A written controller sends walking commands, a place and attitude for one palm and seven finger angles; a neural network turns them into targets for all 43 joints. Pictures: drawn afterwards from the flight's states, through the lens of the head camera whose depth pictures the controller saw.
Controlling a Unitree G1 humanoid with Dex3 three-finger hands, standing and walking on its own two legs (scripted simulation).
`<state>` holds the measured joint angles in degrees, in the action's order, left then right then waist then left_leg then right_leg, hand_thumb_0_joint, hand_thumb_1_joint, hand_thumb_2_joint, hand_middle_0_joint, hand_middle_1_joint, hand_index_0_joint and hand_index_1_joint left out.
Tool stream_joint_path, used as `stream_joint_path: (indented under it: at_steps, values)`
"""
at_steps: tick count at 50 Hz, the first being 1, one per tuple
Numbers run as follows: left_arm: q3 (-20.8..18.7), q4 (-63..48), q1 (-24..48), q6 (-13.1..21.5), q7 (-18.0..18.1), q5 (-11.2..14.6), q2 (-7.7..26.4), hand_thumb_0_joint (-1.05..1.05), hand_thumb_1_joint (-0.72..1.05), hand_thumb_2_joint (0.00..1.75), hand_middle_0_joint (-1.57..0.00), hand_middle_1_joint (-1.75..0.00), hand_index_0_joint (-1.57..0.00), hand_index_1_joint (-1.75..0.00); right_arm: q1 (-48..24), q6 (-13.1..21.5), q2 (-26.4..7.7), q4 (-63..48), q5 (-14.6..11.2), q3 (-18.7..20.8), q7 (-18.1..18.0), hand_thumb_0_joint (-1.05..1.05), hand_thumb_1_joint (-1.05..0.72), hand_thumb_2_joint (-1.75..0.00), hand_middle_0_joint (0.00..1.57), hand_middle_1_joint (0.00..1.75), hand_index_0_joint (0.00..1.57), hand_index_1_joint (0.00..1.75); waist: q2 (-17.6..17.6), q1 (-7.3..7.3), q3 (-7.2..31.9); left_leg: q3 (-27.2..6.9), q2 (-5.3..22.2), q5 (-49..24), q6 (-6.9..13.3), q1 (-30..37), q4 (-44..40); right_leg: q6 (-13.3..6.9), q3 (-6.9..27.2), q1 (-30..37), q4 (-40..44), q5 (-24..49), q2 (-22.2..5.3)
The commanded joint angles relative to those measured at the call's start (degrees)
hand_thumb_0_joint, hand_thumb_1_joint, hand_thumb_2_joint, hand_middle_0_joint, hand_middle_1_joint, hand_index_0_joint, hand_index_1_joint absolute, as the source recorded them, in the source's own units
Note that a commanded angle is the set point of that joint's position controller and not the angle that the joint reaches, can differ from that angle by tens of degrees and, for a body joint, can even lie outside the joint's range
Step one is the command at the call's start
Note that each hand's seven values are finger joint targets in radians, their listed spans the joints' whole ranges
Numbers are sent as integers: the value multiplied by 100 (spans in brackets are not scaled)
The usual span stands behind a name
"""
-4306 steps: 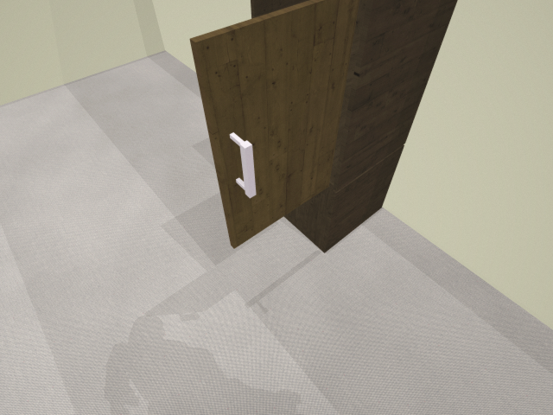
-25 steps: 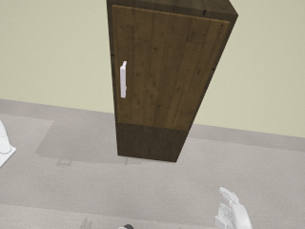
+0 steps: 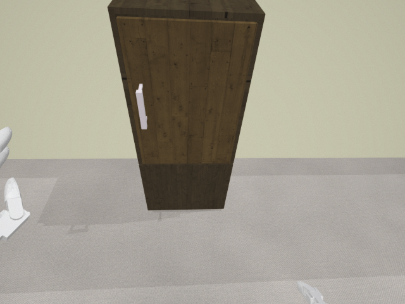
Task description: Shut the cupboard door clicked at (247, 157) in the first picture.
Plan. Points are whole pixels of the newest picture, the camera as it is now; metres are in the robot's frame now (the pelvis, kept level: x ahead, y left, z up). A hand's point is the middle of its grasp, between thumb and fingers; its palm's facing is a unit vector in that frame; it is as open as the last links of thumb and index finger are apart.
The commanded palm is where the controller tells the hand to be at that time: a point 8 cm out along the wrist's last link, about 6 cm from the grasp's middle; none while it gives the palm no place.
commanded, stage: stop stepping back and stand still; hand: left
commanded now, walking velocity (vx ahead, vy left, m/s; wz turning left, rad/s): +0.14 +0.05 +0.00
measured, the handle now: (142, 107) +0.73 +0.21 -0.02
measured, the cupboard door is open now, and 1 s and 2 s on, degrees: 0 0 0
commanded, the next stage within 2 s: let the arm hang, fingers relaxed in 0.10 s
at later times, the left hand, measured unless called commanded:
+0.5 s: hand out of the picture +0.07 +0.22 -0.17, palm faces +0.13 -0.98 -0.16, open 6.9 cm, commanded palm none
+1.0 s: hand out of the picture -0.04 +0.25 -0.17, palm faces +0.05 -0.98 -0.18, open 7.4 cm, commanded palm none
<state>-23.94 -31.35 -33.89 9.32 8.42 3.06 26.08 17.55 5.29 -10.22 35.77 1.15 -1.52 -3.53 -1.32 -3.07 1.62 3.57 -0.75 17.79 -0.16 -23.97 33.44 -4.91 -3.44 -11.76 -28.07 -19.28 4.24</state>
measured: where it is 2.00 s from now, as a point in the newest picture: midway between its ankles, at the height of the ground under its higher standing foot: outside the picture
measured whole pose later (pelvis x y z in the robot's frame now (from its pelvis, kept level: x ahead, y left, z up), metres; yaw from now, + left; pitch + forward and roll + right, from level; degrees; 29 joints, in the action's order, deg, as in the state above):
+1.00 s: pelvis +0.00 +0.08 +0.01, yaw +2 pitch -2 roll +0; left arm 0.0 66.6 -19.1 -0.9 1.3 -1.0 9.1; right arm 18.1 -0.9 -8.7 64.3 0.7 -0.6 -2.2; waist -0.3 -0.1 -1.4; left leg 4.5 -1.7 9.3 3.2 -11.3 22.3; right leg 2.2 -2.6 -7.9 -23.3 -13.2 -3.8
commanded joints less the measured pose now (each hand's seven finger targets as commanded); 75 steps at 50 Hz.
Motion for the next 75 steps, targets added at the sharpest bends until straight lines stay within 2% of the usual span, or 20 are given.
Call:
stream_joint_path:
  at_steps: [1, 4, 7, 9, 10, 11, 12, 15, 17, 18, 19, 22, 26, 28, 29, 31, 35, 46, 52, 75]
  values:
    - [-913, -667, 609, 428, 268, 24, 952, 0, 90, 90, -20, -30, -20, -30, -605, 109, -847, -675, -32, 407, -8, 0, -90, -90, 20, 30, 20, 30, -448, 108, -219, -616, 290, 403, -82, -1188, 2596, -890, 2626, -394, 1859, -1827, -2307]
    - [-741, -249, 1004, 463, 291, -54, 905, 0, 90, 90, -20, -30, -20, -30, -777, 142, -845, -651, -75, 375, -108, 0, -90, -90, 20, 30, 20, 30, -208, 151, -403, -371, 460, 285, -5, -446, 1479, -493, 1782, -874, 1655, -1731, -1875]
    - [-482, -175, 1037, 449, 318, -107, 722, 0, 90, 90, -20, -30, -20, -30, -837, 262, -803, -602, -62, 347, -178, 0, -90, -90, 20, 30, 20, 30, -208, 254, -453, 29, 267, 74, 108, 421, 297, -327, 1539, -934, 1449, -1482, -1643]
    - [-445, -396, 1104, 475, 310, -77, 731, 0, 90, 90, -20, -30, -20, -30, -849, 358, -869, -600, -90, 382, -197, 0, -90, -90, 20, 30, 20, 30, -51, 258, -389, -127, 319, -68, 180, 925, -512, -46, 1213, -780, 1045, -829, -1385]
    - [1770, 3851, 941, -503, -615, -648, -602, 0, 90, 90, -20, -30, -20, -30, -581, 462, -1535, 470, 31, 539, 444, 0, -90, -90, 20, 30, 20, 30, 494, -55, -494, -555, 893, -2686, 238, 873, 224, 232, 60, -1315, -704, 1978, -1534]
    - [1848, 3852, 596, -951, -795, -448, -842, 0, 90, 90, -20, -30, -20, -30, -585, 73, -1349, 124, -57, 490, 402, 0, -90, -90, 20, 30, 20, 30, 544, 285, 95, -934, 996, -3307, 339, 908, -11, 405, 303, -892, -1015, 1941, -1037]
    - [1961, 3989, 735, -1037, -823, -502, -1063, 0, 90, 90, -20, -30, -20, -30, -663, -79, -1273, 121, 17, 472, 354, 0, -90, -90, 20, 30, 20, 30, 174, 410, 232, -910, 1129, -2788, 373, 570, 6, 424, 181, -610, -977, 1270, -963]
    - [1936, 4893, 1420, -1006, -890, -470, -703, 0, 90, 90, -20, -30, -20, -30, -674, -210, -1268, 209, 57, 359, 297, 0, -90, -90, 20, 30, 20, 30, -631, 387, 174, -1029, 829, -2146, 360, 115, -237, 380, 256, -61, -532, 1282, -968]
    - [1967, 5748, 1656, -943, -856, -469, -502, 0, 90, 90, -20, -30, -20, -30, -720, -307, -1209, 450, 74, 340, 264, 0, -90, -90, 20, 30, 20, 30, -1250, 328, 246, -621, 452, -2147, 156, 603, 43, 177, 606, 7, -63, 2221, -1292]
    - [1990, 6162, 1737, -929, -825, -455, -435, 0, 90, 90, -20, -30, -20, -30, -693, -367, -1162, 586, 79, 327, 254, 0, -90, -90, 20, 30, 20, 30, -1238, 292, 295, -520, 357, -2003, 96, 848, 35, 97, 650, -1, 74, 2521, -1397]
    - [2038, 6515, 1852, -947, -792, -443, -387, 0, 90, 90, -20, -30, -20, -30, -660, -411, -1144, 721, 76, 297, 250, 0, -90, -90, 20, 30, 20, 30, -868, 227, 209, -564, 396, -2176, 79, 1068, -159, 98, 607, -85, 34, 2480, -1339]
    - [2146, 7530, 1797, -973, -755, -377, -649, 0, 90, 90, -20, -30, -20, -30, -710, -438, -954, 1230, 50, 203, 206, 0, -90, -90, 20, 30, 20, 30, 690, 298, 233, -683, 595, -2463, 170, 1323, -673, 338, 490, 115, 188, 1538, -1038]
    - [2127, 8347, 1527, -972, -743, -397, -925, 0, 90, 90, -20, -30, -20, -30, -607, -495, -693, 1614, 33, 223, 146, 0, -90, -90, 20, 30, 20, 30, 1200, 310, 45, -685, 619, -1407, 193, 1226, -1027, 294, 452, 248, 702, 1018, -993]
    - [2173, 8631, 1490, -960, -757, -397, -941, 0, 90, 90, -20, -30, -20, -30, -515, -504, -679, 1796, 16, 227, 140, 0, -90, -90, 20, 30, 20, 30, 1012, 304, -108, -724, 640, -1203, 197, 1192, -1188, 289, 429, 246, 807, 993, -981]
    - [2194, 8749, 1485, -960, -754, -402, -933, 0, 90, 90, -20, -30, -20, -30, -453, -521, -723, 1842, -6, 243, 132, 0, -90, -90, 20, 30, 20, 30, 640, 294, -224, -757, 681, -1127, 202, 1233, -1222, 303, 405, 162, 861, 897, -959]
    - [2236, 8970, 1440, -960, -758, -405, -1006, 0, 90, 90, -20, -30, -20, -30, -319, -513, -691, 1992, -15, 270, 123, 0, -90, -90, 20, 30, 20, 30, 393, 266, -263, -774, 723, -1016, 229, 1280, -1364, 327, 385, 139, 917, 837, -976]
    - [2272, 9324, 1303, -946, -745, -396, -1009, 0, 90, 90, -20, -30, -20, -30, -182, -484, -703, 2244, -42, 249, 121, 0, -90, -90, 20, 30, 20, 30, 212, 281, -285, -775, 729, -1002, 249, 1374, -1509, 348, 360, 191, 954, 793, -1012]
    - [2305, 9707, 1025, -994, -690, -403, -1180, 0, 90, 90, -20, -30, -20, -30, 186, -512, -588, 2643, -19, 245, 118, 0, -90, -90, 20, 30, 20, 30, 244, 322, -751, -930, 717, 181, 259, 997, -2023, 377, 324, 33, 823, 392, -976]
    - [2286, 9701, 969, -990, -670, -412, -1283, 0, 90, 90, -20, -30, -20, -30, 349, -511, -448, 2703, -14, 254, 116, 0, -90, -90, 20, 30, 20, 30, 284, 334, -856, -920, 681, 346, 263, 831, -2053, 376, 337, -14, 774, 401, -946]
    - [2253, 9618, 986, -885, -623, -395, -1416, 0, 90, 90, -20, -30, -20, -30, 464, -521, -190, 2728, -34, 252, 125, 0, -90, -90, 20, 30, 20, 30, 40, 239, -752, -545, 589, -626, 223, 1238, -1421, 308, 517, -310, 967, 508, -996]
